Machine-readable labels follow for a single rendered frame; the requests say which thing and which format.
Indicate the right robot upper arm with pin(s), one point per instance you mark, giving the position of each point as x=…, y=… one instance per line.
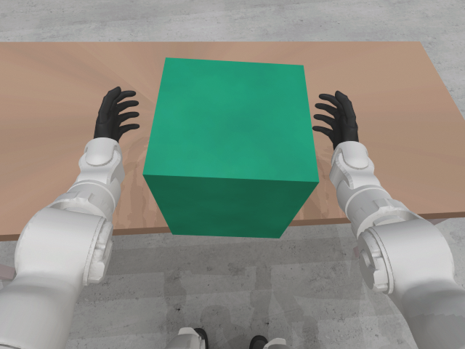
x=410, y=263

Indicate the right robot forearm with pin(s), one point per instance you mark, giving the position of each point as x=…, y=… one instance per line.
x=360, y=194

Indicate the table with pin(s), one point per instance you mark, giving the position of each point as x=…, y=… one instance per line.
x=51, y=93

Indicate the right robot hand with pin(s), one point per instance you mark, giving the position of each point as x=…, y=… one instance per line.
x=344, y=123

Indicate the carton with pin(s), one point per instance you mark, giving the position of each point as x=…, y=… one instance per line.
x=231, y=149

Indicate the left robot shin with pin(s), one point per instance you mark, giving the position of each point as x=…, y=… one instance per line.
x=188, y=330

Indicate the left robot hand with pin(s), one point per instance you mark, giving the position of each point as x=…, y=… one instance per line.
x=108, y=121

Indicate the left robot forearm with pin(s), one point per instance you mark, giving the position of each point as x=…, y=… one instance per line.
x=97, y=188

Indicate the robot left foot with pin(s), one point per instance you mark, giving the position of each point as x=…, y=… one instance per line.
x=203, y=336

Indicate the left robot upper arm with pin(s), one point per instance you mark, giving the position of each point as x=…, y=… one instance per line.
x=62, y=252

